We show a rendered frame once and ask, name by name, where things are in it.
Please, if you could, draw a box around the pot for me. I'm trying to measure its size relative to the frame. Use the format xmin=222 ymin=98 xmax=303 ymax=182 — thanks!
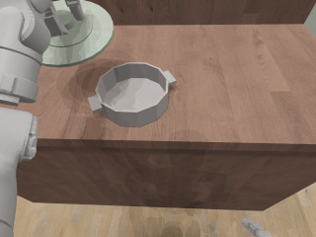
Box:
xmin=87 ymin=62 xmax=177 ymax=127

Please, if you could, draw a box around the left robot forearm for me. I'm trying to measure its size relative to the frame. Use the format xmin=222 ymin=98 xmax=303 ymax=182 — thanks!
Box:
xmin=0 ymin=0 xmax=51 ymax=107

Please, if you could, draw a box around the robot left hand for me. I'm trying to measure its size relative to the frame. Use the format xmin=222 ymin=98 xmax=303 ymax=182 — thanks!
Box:
xmin=44 ymin=0 xmax=84 ymax=38

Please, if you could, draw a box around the robot right hand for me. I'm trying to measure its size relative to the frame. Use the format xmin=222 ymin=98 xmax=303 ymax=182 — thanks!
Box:
xmin=241 ymin=218 xmax=273 ymax=237

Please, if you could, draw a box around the left robot upper arm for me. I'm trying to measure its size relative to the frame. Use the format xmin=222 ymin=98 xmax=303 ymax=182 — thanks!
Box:
xmin=0 ymin=107 xmax=39 ymax=237

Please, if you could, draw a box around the knob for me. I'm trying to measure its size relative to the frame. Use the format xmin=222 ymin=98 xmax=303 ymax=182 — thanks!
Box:
xmin=55 ymin=10 xmax=76 ymax=31

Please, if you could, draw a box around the lid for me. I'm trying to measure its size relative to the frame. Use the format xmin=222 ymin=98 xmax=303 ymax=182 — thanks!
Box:
xmin=41 ymin=0 xmax=115 ymax=68

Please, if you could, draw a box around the table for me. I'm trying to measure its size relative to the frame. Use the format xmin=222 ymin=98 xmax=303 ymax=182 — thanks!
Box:
xmin=0 ymin=0 xmax=316 ymax=211

